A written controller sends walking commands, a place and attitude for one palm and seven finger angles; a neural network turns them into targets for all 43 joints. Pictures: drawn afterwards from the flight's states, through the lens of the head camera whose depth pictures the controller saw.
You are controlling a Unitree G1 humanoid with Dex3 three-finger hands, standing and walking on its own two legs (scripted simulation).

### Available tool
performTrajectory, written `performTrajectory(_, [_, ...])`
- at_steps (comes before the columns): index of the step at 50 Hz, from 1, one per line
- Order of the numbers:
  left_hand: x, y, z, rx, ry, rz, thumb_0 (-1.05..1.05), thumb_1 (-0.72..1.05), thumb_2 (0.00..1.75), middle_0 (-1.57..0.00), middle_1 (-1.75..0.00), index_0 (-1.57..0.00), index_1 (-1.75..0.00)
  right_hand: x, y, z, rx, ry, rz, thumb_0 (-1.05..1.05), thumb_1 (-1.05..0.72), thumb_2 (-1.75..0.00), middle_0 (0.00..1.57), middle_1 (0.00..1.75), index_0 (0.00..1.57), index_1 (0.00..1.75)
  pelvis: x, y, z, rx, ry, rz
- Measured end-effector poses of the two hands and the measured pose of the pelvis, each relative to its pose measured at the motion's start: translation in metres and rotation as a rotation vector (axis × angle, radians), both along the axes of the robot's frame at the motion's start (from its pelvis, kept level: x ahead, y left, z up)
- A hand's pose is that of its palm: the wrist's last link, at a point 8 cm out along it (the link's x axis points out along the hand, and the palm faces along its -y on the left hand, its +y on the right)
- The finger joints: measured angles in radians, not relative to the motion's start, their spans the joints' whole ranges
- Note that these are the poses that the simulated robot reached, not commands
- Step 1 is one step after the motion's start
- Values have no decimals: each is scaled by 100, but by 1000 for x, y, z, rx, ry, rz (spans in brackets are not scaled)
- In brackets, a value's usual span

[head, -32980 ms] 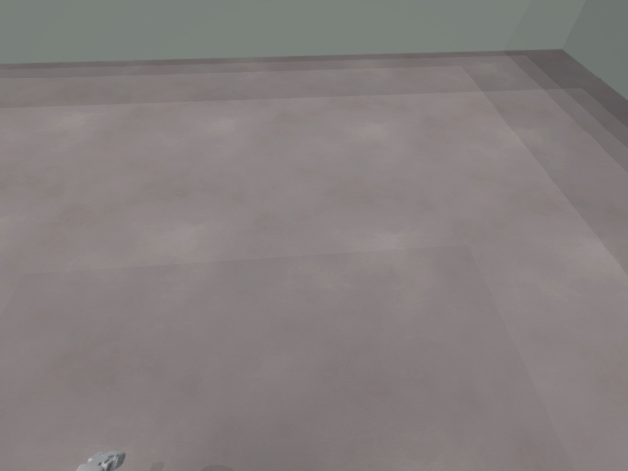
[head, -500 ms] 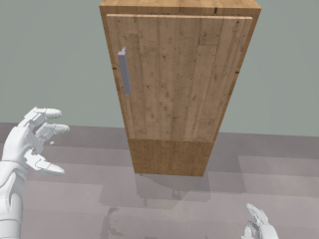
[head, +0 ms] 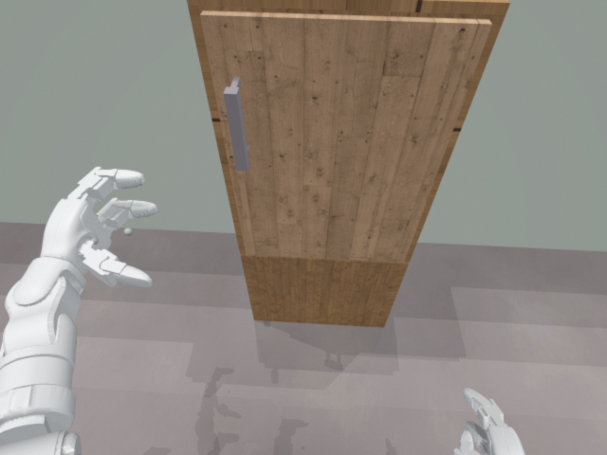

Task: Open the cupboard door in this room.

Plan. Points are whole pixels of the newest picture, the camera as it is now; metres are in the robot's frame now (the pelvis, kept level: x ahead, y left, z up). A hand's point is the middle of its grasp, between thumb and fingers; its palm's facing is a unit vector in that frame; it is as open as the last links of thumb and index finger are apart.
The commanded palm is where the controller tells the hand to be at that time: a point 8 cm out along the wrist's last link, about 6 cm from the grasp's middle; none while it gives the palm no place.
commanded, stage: move the hooked fingers beside the handle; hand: left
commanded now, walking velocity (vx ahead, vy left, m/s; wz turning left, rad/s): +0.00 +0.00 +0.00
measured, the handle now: (239, 125) +0.62 +0.16 +0.10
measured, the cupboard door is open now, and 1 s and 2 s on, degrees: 0 0 0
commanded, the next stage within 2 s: none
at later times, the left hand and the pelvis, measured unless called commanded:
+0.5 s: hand (156, 190) +0.43 +0.24 +0.12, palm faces +0.00 -1.00 +0.00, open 14.0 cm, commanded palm +0.41 +0.29 +0.11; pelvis +0.01 +0.00 -0.01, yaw -1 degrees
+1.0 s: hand (178, 152) +0.51 +0.23 +0.12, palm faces +0.00 -1.00 +0.00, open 14.0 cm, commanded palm +0.50 +0.28 +0.11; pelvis +0.01 +0.01 -0.02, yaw -3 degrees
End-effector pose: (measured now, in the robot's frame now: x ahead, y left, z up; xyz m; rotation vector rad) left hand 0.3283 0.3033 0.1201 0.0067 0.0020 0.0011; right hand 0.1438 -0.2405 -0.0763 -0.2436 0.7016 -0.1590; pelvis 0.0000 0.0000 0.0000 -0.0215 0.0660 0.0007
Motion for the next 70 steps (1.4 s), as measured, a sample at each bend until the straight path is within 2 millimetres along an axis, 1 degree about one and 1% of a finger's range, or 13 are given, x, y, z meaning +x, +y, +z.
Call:
performTrajectory(6, [23, -1, -2, -4, 13, 4, -1, -50, 30, -30, -120, -30, -120, -18, -5, -6, 1, 64, -39, 1, -90, -90, 20, 30, 20, 30, 3, 2, -1, 2, 19, -14])
performTrajectory(15, [45, 0, -2, -2, 2, 11, -1, -50, 30, -30, -120, -29, -120, -48, -15, -18, -17, 185, -92, 1, -90, -90, 20, 30, 20, 30, 7, 4, -3, -1, 43, -19])
performTrajectory(26, [81, -11, -2, -10, 6, 3, -1, -50, 30, -30, -120, -30, -120, -72, -20, -25, -25, 272, -136, 1, -90, -90, 20, 30, 20, 30, 5, 5, -7, -4, 75, -24])
performTrajectory(31, [99, -12, -4, -13, 24, 8, -1, -50, 30, -30, -120, -30, -120, -85, -21, -28, -28, 316, -157, 1, -90, -90, 20, 30, 20, 30, 4, 4, -9, -7, 96, -27])
performTrajectory(41, [132, -13, -2, -8, 26, 2, -1, -50, 30, -30, -120, -30, -120, -124, -25, -35, -43, 449, -215, 1, -90, -90, 20, 30, 20, 30, 4, 5, -15, -13, 148, -33])
performTrajectory(48, [157, -15, -2, -2, 22, 2, -1, -50, 30, -30, -120, -29, -120, -152, -24, -35, -53, 539, -262, 1, -90, -90, 20, 30, 20, 30, 6, 7, -18, -19, 187, -41])
performTrajectory(52, [170, -18, -1, -13, 22, 0, -1, -50, 30, -30, -120, -29, -120, -165, -21, -34, -51, 586, -284, 1, -90, -90, 20, 30, 20, 30, 9, 9, -19, -21, 203, -46])
performTrajectory(58, [190, -22, -4, -12, 46, 5, -1, -50, 30, -30, -120, -30, -120, -177, -15, -34, -48, 639, -298, 1, -90, -90, 20, 30, 20, 30, 12, 11, -21, -25, 231, -47])
performTrajectory(65, [214, -27, 0, -12, 33, 8, -1, -50, 30, -30, -120, -29, -120, -186, -8, -33, -39, 683, -316, 1, -90, -90, 20, 30, 20, 30, 16, 12, -24, -30, 265, -52])
performTrajectory(70, [221, -26, -4, -6, 47, 9, -1, -50, 30, -30, -120, -29, -120, -189, -3, -32, -27, 705, -332, 1, -90, -90, 20, 30, 20, 30, 21, 13, -24, -27, 280, -64])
